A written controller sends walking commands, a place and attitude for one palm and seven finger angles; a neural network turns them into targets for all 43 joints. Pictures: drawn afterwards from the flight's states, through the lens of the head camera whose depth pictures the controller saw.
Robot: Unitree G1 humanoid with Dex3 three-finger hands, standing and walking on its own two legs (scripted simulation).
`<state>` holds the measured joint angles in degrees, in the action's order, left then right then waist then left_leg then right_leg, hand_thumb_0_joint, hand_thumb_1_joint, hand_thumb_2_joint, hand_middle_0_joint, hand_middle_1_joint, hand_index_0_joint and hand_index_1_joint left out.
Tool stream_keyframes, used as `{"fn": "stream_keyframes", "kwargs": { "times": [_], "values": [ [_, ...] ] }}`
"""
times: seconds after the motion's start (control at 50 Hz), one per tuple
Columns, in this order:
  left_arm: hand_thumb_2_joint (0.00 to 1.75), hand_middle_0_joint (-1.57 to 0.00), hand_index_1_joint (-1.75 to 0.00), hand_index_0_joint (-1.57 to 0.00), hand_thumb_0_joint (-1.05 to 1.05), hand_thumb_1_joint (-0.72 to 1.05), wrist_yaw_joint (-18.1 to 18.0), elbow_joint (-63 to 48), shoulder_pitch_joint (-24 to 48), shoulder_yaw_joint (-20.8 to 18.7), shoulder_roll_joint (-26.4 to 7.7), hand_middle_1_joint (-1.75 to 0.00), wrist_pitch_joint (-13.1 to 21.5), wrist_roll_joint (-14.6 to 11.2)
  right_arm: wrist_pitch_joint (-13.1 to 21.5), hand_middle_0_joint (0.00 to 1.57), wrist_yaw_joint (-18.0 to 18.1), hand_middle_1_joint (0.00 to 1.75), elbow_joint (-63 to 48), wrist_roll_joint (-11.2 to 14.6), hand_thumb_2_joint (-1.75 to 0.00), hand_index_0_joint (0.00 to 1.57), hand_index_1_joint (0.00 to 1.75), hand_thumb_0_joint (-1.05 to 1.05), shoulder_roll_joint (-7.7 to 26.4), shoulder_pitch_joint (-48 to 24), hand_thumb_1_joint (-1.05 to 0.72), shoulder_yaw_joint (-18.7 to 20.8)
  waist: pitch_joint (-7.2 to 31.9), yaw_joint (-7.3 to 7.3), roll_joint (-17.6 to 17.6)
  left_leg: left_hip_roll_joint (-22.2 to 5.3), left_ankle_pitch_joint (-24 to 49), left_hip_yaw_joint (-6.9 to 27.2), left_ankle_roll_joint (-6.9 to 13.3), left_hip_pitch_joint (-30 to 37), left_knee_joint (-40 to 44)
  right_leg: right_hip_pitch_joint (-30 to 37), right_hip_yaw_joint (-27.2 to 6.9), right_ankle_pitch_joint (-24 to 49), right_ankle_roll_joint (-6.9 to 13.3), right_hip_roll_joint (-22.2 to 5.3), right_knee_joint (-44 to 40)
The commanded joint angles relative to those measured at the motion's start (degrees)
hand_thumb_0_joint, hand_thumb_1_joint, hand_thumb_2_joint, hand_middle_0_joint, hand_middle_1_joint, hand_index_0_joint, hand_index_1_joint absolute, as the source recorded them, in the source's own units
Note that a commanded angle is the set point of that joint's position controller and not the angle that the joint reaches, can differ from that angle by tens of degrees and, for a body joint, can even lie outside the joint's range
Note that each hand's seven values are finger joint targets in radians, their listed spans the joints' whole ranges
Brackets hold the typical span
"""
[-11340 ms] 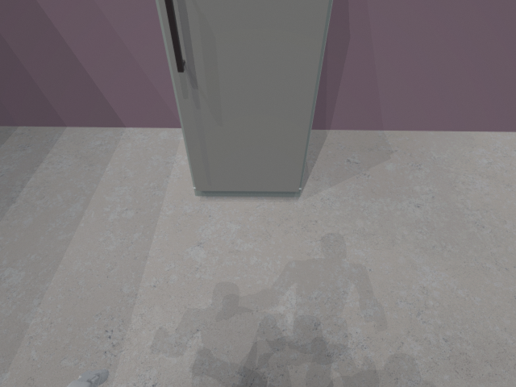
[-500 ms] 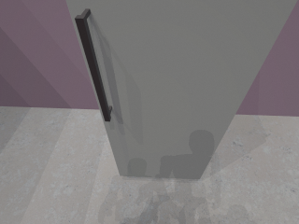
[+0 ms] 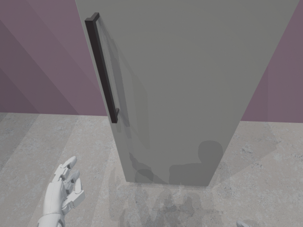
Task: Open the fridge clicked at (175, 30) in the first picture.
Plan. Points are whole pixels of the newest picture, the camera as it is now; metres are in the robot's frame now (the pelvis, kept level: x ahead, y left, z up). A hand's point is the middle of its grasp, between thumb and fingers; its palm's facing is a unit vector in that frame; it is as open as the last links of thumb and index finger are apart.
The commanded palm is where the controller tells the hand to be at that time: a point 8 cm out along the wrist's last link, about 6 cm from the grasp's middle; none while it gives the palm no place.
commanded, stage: raise the hand to about handle height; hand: left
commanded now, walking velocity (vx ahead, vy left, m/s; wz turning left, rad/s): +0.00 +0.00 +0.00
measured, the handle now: (107, 77) +0.50 +0.16 +0.16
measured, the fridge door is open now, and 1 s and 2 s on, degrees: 0 0 0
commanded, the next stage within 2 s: move the hooked fingers beside the handle in 1.92 s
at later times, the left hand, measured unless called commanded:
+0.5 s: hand (72, 192) +0.20 +0.21 +0.03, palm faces -0.11 -0.99 -0.09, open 10.1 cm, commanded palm +0.16 +0.28 +0.03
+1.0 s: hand (43, 161) +0.24 +0.27 +0.10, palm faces +0.04 -1.00 -0.07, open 13.0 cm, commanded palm +0.21 +0.31 +0.10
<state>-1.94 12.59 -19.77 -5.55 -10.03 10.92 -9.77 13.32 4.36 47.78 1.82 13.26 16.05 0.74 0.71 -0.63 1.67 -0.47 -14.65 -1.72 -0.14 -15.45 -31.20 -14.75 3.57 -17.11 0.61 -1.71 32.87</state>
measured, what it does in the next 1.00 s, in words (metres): stands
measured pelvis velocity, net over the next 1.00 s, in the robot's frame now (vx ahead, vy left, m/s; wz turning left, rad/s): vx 0.00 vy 0.02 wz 0.01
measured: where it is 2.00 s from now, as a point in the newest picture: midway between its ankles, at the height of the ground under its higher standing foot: outside the picture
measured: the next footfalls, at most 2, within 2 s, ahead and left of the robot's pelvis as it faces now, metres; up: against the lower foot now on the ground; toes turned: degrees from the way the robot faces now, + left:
none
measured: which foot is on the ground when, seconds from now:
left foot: down 0.00-1.00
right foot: down 0.00-1.00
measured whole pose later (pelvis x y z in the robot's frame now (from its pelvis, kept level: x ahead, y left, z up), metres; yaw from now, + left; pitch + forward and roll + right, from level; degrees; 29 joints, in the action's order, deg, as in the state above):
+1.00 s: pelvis +0.00 +0.02 -0.02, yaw +0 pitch +3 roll -2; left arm 21.5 -0.4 -11.5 -20.3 -21.5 7.0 -20.8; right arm 17.2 6.3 33.4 3.2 14.7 14.2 -2.3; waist 3.3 1.4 1.4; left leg -1.1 -21.1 -0.7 1.2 -25.2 -43.7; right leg -21.8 4.2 -20.8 -0.6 -1.3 40.3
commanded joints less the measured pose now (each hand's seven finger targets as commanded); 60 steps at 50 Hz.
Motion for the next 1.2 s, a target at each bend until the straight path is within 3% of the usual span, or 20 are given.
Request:
{"fn": "stream_keyframes", "kwargs": {
  "times": [0.0,0.04,0.06,0.1,0.16,0.22,0.26,0.32,0.36,0.4,0.44,0.5,0.54,0.64,0.72,0.84,0.9,1.04,1.1,1.18],
  "values": [
    [0.80,-0.22,-0.45,-0.22,0.00,0.67,9.85,3.62,-16.38,-4.16,-0.73,-0.45,15.31,-4.73,4.91,0.20,-1.78,0.30,-14.40,-0.95,-0.90,0.20,0.30,0.00,7.49,-9.12,-0.90,3.77,-5.03,3.37,-18.22,1.24,-5.37,0.90,-0.30,-15.95,-5.63,-16.96,0.35,-10.84,-0.19,1.29,0.43],
    [0.78,-0.22,-0.48,-0.22,0.00,0.62,17.97,4.94,-19.77,-7.53,-4.18,-0.48,21.44,-6.19,4.67,0.20,-3.65,0.30,-18.13,-0.68,-0.90,0.20,0.30,0.00,8.56,-9.42,-0.90,5.08,-1.97,4.80,-14.05,2.14,-3.80,-0.19,-0.82,-18.40,-10.16,-15.12,-1.79,-7.39,0.87,0.74,4.55],
    [0.77,-0.22,-0.50,-0.22,0.00,0.60,22.19,3.36,-18.14,-6.73,-5.27,-0.50,23.05,-6.84,4.70,0.20,-4.25,0.30,-20.91,-0.55,-0.90,0.20,0.30,0.00,9.30,-10.73,-0.90,4.95,-0.03,3.89,-11.00,2.77,-3.73,-0.75,-0.74,-18.96,-12.41,-14.57,-2.72,-5.47,1.12,0.06,5.75],
    [0.75,-0.22,-0.53,-0.22,0.00,0.55,25.42,-0.71,-13.21,-10.99,-10.19,-0.53,21.66,-7.30,4.29,0.20,-3.77,0.30,-24.15,0.34,-0.90,0.20,0.30,0.00,9.34,-10.99,-0.90,4.87,5.71,4.69,-8.77,3.17,-4.39,-1.75,0.22,-22.21,-15.05,-14.57,-4.65,-5.83,0.65,-0.47,7.78],
    [0.72,-0.23,-0.57,-0.23,0.00,0.48,24.26,-16.07,-4.54,-14.48,-12.82,-0.57,19.88,-10.52,3.81,0.20,-2.42,0.30,-27.92,0.12,-0.90,0.20,0.30,0.00,8.50,-10.43,-0.90,4.31,12.82,4.53,-0.60,2.81,-4.95,-1.26,0.86,-20.39,-16.35,-15.37,-5.56,-9.70,0.17,-0.01,9.35],
    [0.69,-0.24,-0.62,-0.24,0.00,0.41,19.57,-33.25,4.71,-13.40,-12.65,-0.62,23.45,-10.48,4.52,0.20,-1.56,0.30,-26.81,-0.53,-0.90,0.20,0.30,0.00,7.00,-7.14,-0.90,3.43,17.43,1.53,7.49,1.25,-1.43,1.23,1.65,-14.12,-17.88,-17.98,-3.93,-3.36,0.68,1.50,12.12],
    [0.67,-0.24,-0.64,-0.24,0.00,0.36,18.16,-38.19,7.91,-9.50,-12.27,-0.64,25.31,-8.48,4.95,0.20,-0.92,0.30,-24.73,-1.06,-0.90,0.20,0.30,0.00,7.22,-5.15,-0.90,2.87,16.37,-0.86,8.38,0.38,-0.61,2.73,1.94,-13.19,-18.81,-20.90,-3.18,-1.20,1.14,2.26,13.81],
    [0.64,-0.24,-0.69,-0.24,0.00,0.29,19.66,-32.86,8.57,-4.32,-10.23,-0.69,24.35,-6.72,5.78,0.20,-0.33,0.30,-22.37,-0.50,-0.90,0.20,0.30,0.00,8.17,-4.67,-0.90,1.94,10.78,-3.87,6.25,-0.32,-3.69,4.54,2.06,-15.16,-18.72,-24.40,-1.60,-3.27,0.79,2.62,13.45],
    [0.62,-0.25,-0.72,-0.25,0.00,0.25,22.69,-26.61,8.25,-4.30,-11.60,-0.72,19.50,-6.80,5.63,0.20,0.31,0.30,-21.99,0.32,-0.90,0.20,0.30,0.00,9.01,-4.94,-0.90,1.42,7.57,-4.19,3.83,-0.26,-6.40,5.05,2.06,-17.26,-17.65,-23.52,-1.81,-5.21,0.61,2.77,11.35],
    [0.60,-0.25,-0.75,-0.25,0.00,0.20,24.98,-21.46,5.21,-6.82,-13.79,-0.75,12.64,-6.65,5.16,0.20,0.87,0.30,-22.86,1.12,-0.90,0.20,0.30,0.00,9.35,-5.41,-0.90,1.48,8.87,-2.30,1.09,0.00,-8.32,4.83,2.05,-18.08,-15.30,-21.00,-2.15,-7.84,0.26,2.39,8.99],
    [0.58,-0.25,-0.78,-0.25,0.00,0.15,25.73,-15.28,0.00,-12.91,-16.74,-0.78,5.00,-7.89,4.20,0.20,1.20,0.30,-23.90,1.70,-0.90,0.20,0.30,0.00,9.02,-7.08,-0.90,1.60,10.98,1.41,-1.20,0.41,-6.90,4.25,1.72,-17.99,-13.36,-16.48,-2.08,-7.72,0.22,2.05,7.44],
    [0.55,-0.26,-0.82,-0.26,0.00,0.08,24.02,-22.14,-0.30,-18.67,-18.05,-0.82,0.28,-12.11,3.36,0.20,1.26,0.30,-26.44,1.43,-0.90,0.20,0.30,0.00,7.47,-9.20,-0.90,0.75,15.58,4.22,-1.20,0.60,-1.83,3.77,1.29,-14.61,-11.14,-10.21,-0.45,-2.85,-0.10,1.57,7.44],
    [0.53,-0.26,-0.86,-0.26,0.00,0.04,21.25,-25.43,0.06,-22.30,-19.18,-0.86,1.01,-13.85,3.48,0.20,1.14,0.30,-26.42,0.82,-0.90,0.20,0.30,0.00,6.64,-9.21,-0.90,0.33,16.04,5.32,-3.04,0.33,1.34,4.15,1.12,-14.19,-10.45,-8.10,0.42,0.31,0.12,2.33,7.93],
    [0.48,-0.27,-0.93,-0.27,0.00,-0.08,18.91,-30.05,5.84,-16.26,-15.47,-0.93,6.85,-11.60,5.31,0.20,0.06,0.30,-24.48,0.37,-0.90,0.20,0.30,0.00,7.38,-5.93,-0.90,0.09,11.32,1.86,1.60,-0.21,3.73,4.10,0.83,-10.84,-9.49,-12.05,1.15,3.51,0.55,3.15,8.23],
    [0.44,-0.28,-0.99,-0.28,0.00,-0.17,22.43,-26.22,9.14,-12.38,-15.58,-0.99,5.36,-9.68,6.69,0.20,0.63,0.30,-22.96,1.23,-0.90,0.20,0.30,0.00,8.93,-4.25,-0.90,0.33,9.77,-0.25,3.55,-0.51,-1.39,4.80,1.08,-9.29,-7.82,-14.37,0.85,-0.71,0.21,2.65,5.88],
    [0.38,-0.29,-1.08,-0.29,0.00,-0.31,23.62,-26.77,14.17,-22.50,-25.48,-1.08,1.36,-11.72,7.15,0.20,2.25,0.30,-22.91,1.36,-0.90,0.20,0.30,0.00,9.54,-5.45,-0.90,-0.04,12.91,2.67,1.86,-0.26,2.33,4.89,1.38,-5.61,-5.20,-7.28,0.69,2.41,0.48,2.50,3.30],
    [0.35,-0.29,-1.12,-0.29,0.00,-0.38,22.62,-27.85,16.99,-22.88,-23.96,-1.12,1.20,-13.03,6.99,0.20,2.26,0.30,-23.03,1.54,-0.90,0.20,0.30,0.00,8.59,-6.31,-0.90,-0.66,12.08,2.97,5.63,-0.19,4.78,4.79,0.75,-2.84,-3.67,-6.19,1.46,5.03,0.70,2.70,2.91],
    [0.30,-0.30,-1.20,-0.30,0.00,-0.50,26.02,-18.03,20.67,-19.29,-22.26,-1.20,-6.27,-12.19,6.12,0.20,2.21,0.30,-22.61,2.21,-0.90,0.20,0.30,0.00,9.38,-6.04,-0.90,-1.19,6.64,2.40,3.54,-0.19,5.34,4.11,1.10,-1.95,-1.44,-4.87,0.86,7.88,0.52,2.78,-0.84],
    [0.30,-0.30,-1.20,-0.30,0.00,-0.50,27.23,-18.40,26.33,-20.59,-25.34,-1.20,-9.00,-11.63,5.60,0.20,2.71,0.30,-23.09,2.35,-0.90,0.20,0.30,0.00,9.53,-6.71,-0.90,-1.43,7.38,2.22,2.28,-0.07,4.66,4.34,1.49,-0.78,-0.43,-3.99,0.57,7.40,0.28,2.56,-2.15],
    [0.30,-0.30,-1.20,-0.30,0.00,-0.50,27.44,-20.78,32.67,-25.79,-30.43,-1.20,-7.90,-12.41,5.22,0.20,3.08,0.30,-23.23,2.00,-0.90,0.20,0.30,0.00,8.80,-7.71,-0.90,-1.90,11.66,2.74,1.61,0.29,7.30,3.98,1.75,2.83,-0.02,-0.63,-0.04,9.45,0.41,2.67,-3.40]
  ]
}}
